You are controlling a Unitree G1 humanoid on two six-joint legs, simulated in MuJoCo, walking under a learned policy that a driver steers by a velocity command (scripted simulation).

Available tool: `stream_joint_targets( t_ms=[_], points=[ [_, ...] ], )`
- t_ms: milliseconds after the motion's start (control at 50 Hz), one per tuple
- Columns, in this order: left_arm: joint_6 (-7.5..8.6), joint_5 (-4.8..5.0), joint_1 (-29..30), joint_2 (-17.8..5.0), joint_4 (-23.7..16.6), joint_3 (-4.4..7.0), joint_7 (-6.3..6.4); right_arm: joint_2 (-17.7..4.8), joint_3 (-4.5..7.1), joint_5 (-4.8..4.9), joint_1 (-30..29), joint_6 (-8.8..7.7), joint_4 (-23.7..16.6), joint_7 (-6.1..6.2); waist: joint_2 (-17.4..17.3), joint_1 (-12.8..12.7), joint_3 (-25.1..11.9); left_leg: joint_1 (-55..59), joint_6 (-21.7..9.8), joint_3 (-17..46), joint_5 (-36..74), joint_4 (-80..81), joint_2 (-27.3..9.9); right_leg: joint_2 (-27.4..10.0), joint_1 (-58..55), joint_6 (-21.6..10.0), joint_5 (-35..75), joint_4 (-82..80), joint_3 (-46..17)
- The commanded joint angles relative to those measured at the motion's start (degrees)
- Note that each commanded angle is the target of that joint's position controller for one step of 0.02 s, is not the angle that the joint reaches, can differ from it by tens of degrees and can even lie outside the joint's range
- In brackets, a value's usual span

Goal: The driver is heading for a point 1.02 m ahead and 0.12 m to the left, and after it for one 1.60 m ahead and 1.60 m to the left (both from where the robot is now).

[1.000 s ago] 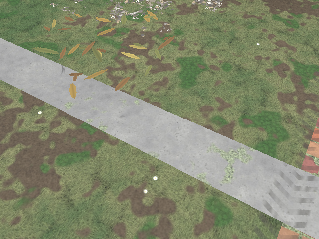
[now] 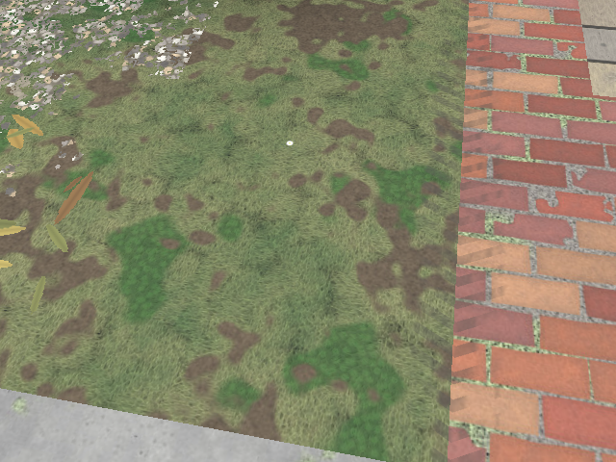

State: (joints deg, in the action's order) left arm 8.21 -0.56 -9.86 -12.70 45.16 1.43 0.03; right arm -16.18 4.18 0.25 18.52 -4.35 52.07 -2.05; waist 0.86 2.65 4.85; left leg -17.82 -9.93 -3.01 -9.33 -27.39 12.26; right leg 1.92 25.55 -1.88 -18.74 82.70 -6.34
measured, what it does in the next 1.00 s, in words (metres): walks ahead: right foot, then left foot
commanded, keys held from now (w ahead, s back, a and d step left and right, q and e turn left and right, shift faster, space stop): q+shift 0.24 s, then shift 0.22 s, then e+shift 0.30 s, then w+e+shift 0.20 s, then w+shift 0.04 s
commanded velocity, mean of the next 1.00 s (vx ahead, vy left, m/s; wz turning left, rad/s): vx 0.21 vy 0.00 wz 0.06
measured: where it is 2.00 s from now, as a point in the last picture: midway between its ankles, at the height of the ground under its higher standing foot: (364, 323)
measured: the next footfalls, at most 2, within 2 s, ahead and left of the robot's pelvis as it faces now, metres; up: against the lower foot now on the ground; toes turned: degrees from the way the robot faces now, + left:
right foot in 0.24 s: +0.39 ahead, -0.08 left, +0.00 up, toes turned +26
left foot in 0.58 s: +0.23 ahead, +0.11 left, +0.00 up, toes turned +19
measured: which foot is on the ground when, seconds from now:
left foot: down 0.00-0.24, up 0.26-0.56, down 0.58-1.00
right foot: up 0.00-0.22, down 0.24-0.58, up 0.60-1.00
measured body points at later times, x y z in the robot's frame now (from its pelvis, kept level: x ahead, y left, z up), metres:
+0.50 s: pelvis +0.22 -0.03 +0.01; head +0.25 +0.00 +0.46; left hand +0.22 +0.27 -0.10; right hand +0.50 -0.19 -0.07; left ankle +0.18 +0.10 -0.68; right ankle +0.36 -0.10 -0.72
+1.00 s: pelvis +0.27 -0.03 +0.02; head +0.28 -0.05 +0.47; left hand +0.44 +0.24 -0.05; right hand +0.39 -0.33 -0.09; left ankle +0.20 +0.10 -0.72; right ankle +0.30 -0.18 -0.69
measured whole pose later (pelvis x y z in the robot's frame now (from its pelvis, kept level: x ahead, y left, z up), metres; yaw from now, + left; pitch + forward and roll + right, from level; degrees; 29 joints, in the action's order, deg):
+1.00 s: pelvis +0.27 -0.03 +0.02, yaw +2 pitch +3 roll +1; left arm -1.3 0.3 -11.9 -16.7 34.2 4.0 -2.5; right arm -18.5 5.1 -0.2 15.3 -2.8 41.9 0.7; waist -1.1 2.5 -3.5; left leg -6.1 2.2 -15.4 -17.1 -21.4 -6.9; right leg -6.4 27.7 -0.9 -21.6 47.2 2.6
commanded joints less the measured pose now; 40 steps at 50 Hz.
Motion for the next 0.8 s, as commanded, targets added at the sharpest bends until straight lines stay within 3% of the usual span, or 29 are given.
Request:
stream_joint_targets(
  t_ms=[20,60,100,120,160,200,220,240,260,280,300,320,340,360,380,420,460,500,540,560,580,600,620,640,660,680,720,760,800],
  points=[
    [0.84,-0.46,-1.37,-7.62,-7.51,1.43,0.05,-2.83,-0.53,1.76,-5.59,-3.21,-6.93,0.34,4.91,-6.89,-3.3,3.78,-8.91,24.43,32.77,14.16,-16.76,-4.12,8.74,1.53,-0.31,-11.19,-1.46],
    [0.62,-1.78,3.48,-5.36,-10.8,0.61,0.94,-6.25,0.19,1.71,-4.59,-2.32,-7.62,1.75,3.58,-6.28,-1.43,-6.21,-5.82,18.24,45.62,11.34,-10.71,-0.26,2.17,3.96,5.15,-27.38,4.37],
    [-0.16,-1.24,7.2,-2.52,-12.82,-0.17,1.41,-8.02,1.26,2.09,-0.28,-0.09,-7.18,3.41,-0.14,-3.38,-6.0,-9.13,1.38,15.73,45.06,6.02,-6.39,5.1,-7.07,5.11,16.13,-41.88,6.98],
    [-0.81,-0.3,7.87,-2.52,-13.5,0.04,1.63,-8.44,1.6,2.56,2.2,1.07,-6.67,4.09,-2.24,-2.37,-8.75,-8.57,4.66,16.89,41.15,3.57,-5.44,7.6,-10.73,5.64,20.86,-46.23,7.05],
    [-1.96,1.14,9.83,-4.56,-15.5,0.92,2.04,-7.66,1.87,3.11,2.9,2.77,-7.33,4.95,-6.01,-2.19,-10.18,-6.52,8.12,21.77,31.58,-0.12,-4.99,9.21,-13.47,6.31,23.5,-52.36,4.79],
    [-2.25,1.22,7.97,-7.29,-15.84,2.1,2.47,-5.72,1.92,2.59,-1.89,3.41,-10.63,5.4,-8.13,-4.72,-10.23,-4.61,9.89,25.14,25.75,-7.42,-4.7,7.01,-16.42,5.71,26.84,-58.49,1.51],
    [-1.94,0.59,-0.29,-8.3,-13.57,2.78,2.78,-4.45,1.67,2.36,-6.35,3.49,-13.15,5.3,-7.42,-9.24,-13.57,-5.73,12.02,23.28,23.19,-17.42,-2.67,2.85,-25.11,3.83,35.77,-64.78,-0.09],
    [-2.39,-0.37,-8.56,-8.78,-11.6,2.73,3.48,0.73,0.09,0.6,-3.27,4.0,-14.21,4.89,-0.77,-9.81,-23.39,-10.83,12.58,17.67,-12.49,-35.14,-0.14,-12.4,-40.04,-2.17,48.36,-58.63,-11.33],
    [-2.93,-2.96,-6.89,-9.07,-13.75,1.66,3.18,2.43,-0.69,-0.1,8.13,3.72,-14.92,4.31,11.93,-3.46,-30.33,-16.07,12.59,17.91,-38.99,-49.46,2.38,-26.88,-45.53,-12.97,73.83,-52.5,-28.51],
    [-3.1,-1.93,-2.02,-10.19,-13.29,2.44,2.68,-3.76,-0.21,1.12,14.45,3.96,-15.22,2.69,16.48,0.99,-33.6,-20.57,12.94,17.37,-32.83,-60.13,-5.18,-34.57,-43.06,-20.94,52.2,-55.72,-40.42],
    [-3.21,-1.24,3.31,-5.5,-15.62,1.94,2.9,-7.6,0.73,1.47,9.25,5.2,-13.9,2.86,7.95,-1.26,-25.73,-23.94,13.95,14.15,-26.31,-62.61,-9.12,-27.41,-35.95,-19.27,32.02,-58.58,-34.05],
    [-4.08,-0.7,5.04,-3.3,-15.86,0.8,2.96,-8.54,1.07,0.67,2.79,6.04,-14.75,3.24,1.25,-2.4,-18.9,-23.54,14.39,11.48,-20.83,-60.0,-9.79,-21.22,-26.67,-15.25,22.22,-60.64,-25.05],
    [-4.87,-0.96,5.88,-4.19,-15.68,0.41,2.76,-7.4,1.0,0.42,-0.41,6.8,-15.79,3.76,-0.79,-1.98,-14.57,-20.78,14.69,10.36,-18.52,-56.79,-9.96,-16.99,-18.27,-13.24,20.47,-62.61,-20.14],
    [-5.42,-0.93,6.6,-6.26,-14.42,0.93,2.51,-5.26,0.21,0.26,-1.42,6.92,-16.74,3.67,-0.69,-0.83,-10.56,-17.47,14.45,9.5,-17.26,-51.43,-10.14,-14.23,-11.1,-12.26,23.02,-63.79,-15.7],
    [-5.61,-1.15,5.71,-7.48,-13.33,1.43,2.27,-3.15,-0.6,0.11,-1.56,6.57,-17.22,3.47,0.13,-0.46,-9.79,-13.45,14.07,7.62,-16.68,-45.43,-10.07,-11.74,-7.12,-11.48,28.38,-64.48,-11.13],
    [-5.9,-0.91,4.26,-8.6,-11.72,2.03,1.63,-0.42,-1.89,0.09,-1.73,5.38,-17.49,3.43,3.07,-0.55,-12.78,-7.86,13.69,4.76,-17.41,-34.02,-9.76,-10.63,-7.25,-12.32,40.2,-64.11,-6.56],
    [-6.5,-0.12,3.11,-9.35,-10.73,2.43,1.32,-0.81,-2.41,-0.03,-3.12,5.12,-17.49,3.1,5.67,-1.48,-15.94,-4.05,13.06,4.76,-13.98,-25.77,-10.85,-12.23,-9.8,-13.28,39.72,-63.9,-6.65],
    [-7.06,0.44,0.7,-9.02,-9.54,2.24,0.91,-1.35,-2.49,-0.31,-4.24,5.66,-17.3,2.97,7.55,-2.31,-15.61,0.18,12.19,5.38,-10.53,-17.31,-11.25,-11.73,-8.82,-12.68,27.71,-64.43,-8.88],
    [-7.62,0.86,0.09,-9.34,-9.39,2.16,0.42,-1.78,-1.97,-0.59,-2.85,6.07,-16.65,2.67,7.69,-0.3,-11.93,8.35,9.88,2.87,-4.02,-4.21,-9.19,-9.28,-2.34,-9.55,9.64,-64.59,-9.53],
    [-7.68,1.44,-2.28,-9.72,-8.82,2.38,0.46,-4.34,-1.1,-0.81,-3.15,6.2,-17.24,2.83,7.27,-0.16,-9.95,12.53,7.97,2.96,-4.48,-1.07,-9.55,-7.47,2.6,-6.35,0.59,-64.1,-10.04],
    [-7.36,1.28,-2.86,-8.59,-9.22,2.11,0.3,-8.06,-0.14,-1.59,-0.37,6.3,-17.86,3.4,3.32,1.05,-10.01,18.55,4.58,10.61,-6.22,1.78,-18.29,-4.85,9.58,-2.11,-9.35,-58.56,-9.16],
    [-6.55,2.18,-0.91,-6.11,-12.38,1.81,0.16,-14.35,1.56,-3.27,0.25,6.63,-17.32,3.66,-13.1,0.61,-10.31,15.71,-3.13,24.29,-4.7,7.76,-33.48,3.26,17.12,1.11,-13.29,-43.33,1.8],
    [-6.16,1.84,1.14,-10.61,-13.0,3.46,0.77,-13.72,1.85,-4.14,-1.4,5.99,-17.48,3.65,-14.53,1.95,-8.26,6.88,-8.27,29.18,-2.73,12.37,-38.22,0.67,16.78,3.62,-15.23,-28.63,1.78],
    [-6.83,2.27,-1.63,-12.37,-11.75,4.58,1.34,-9.56,0.53,-3.93,-7.01,4.93,-18.98,3.83,-11.89,-1.21,-6.46,3.83,-6.44,24.63,-1.16,12.18,-34.9,-0.24,15.84,4.17,-12.15,-19.79,0.45],
    [-8.13,2.14,-6.44,-11.93,-9.3,4.92,2.06,-6.18,-0.38,-2.76,-12.45,4.1,-19.88,3.91,-10.5,-4.19,-5.77,2.83,-3.31,18.48,1.06,11.56,-30.76,-0.59,15.45,5.12,-8.81,-14.79,0.88],
    [-9.37,1.51,-9.52,-11.9,-7.82,5.26,2.74,-4.1,-0.94,-1.64,-15.59,3.49,-20.54,4.01,-10.18,-5.21,-5.84,3.08,-1.59,14.11,4.23,10.97,-28.81,-0.9,15.62,6.31,-5.43,-10.44,1.44],
    [-10.49,1.18,-10.14,-10.4,-8.23,5.14,3.1,-3.05,-1.29,-1.35,-16.31,3.21,-20.29,4.42,-7.88,-5.41,-5.62,2.53,-1.37,7.92,10.41,10.25,-27.47,-2.09,14.71,8.18,-0.87,-5.37,3.13],
    [-10.65,1.59,-6.52,-8.2,-10.63,4.29,2.58,-3.18,-0.97,-1.31,-13.63,3.72,-19.13,5.11,-7.03,-3.52,-6.01,7.68,-1.63,5.15,11.09,9.29,-27.5,-4.2,17.03,9.2,2.69,-11.78,4.45],
    [-10.12,1.66,-2.14,-7.02,-13.5,3.34,0.89,-6.1,0.41,-0.45,-7.15,3.84,-17.22,5.46,-8.28,0.45,-9.36,15.21,-1.68,7.85,-6.15,12.8,-30.37,-6.72,18.74,8.71,3.64,-19.35,5.68]
  ],
)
